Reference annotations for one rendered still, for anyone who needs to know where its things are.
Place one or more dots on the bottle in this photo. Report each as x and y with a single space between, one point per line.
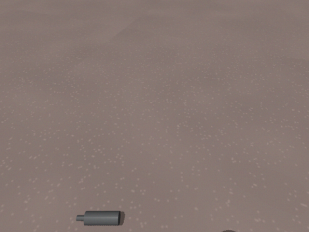
100 218

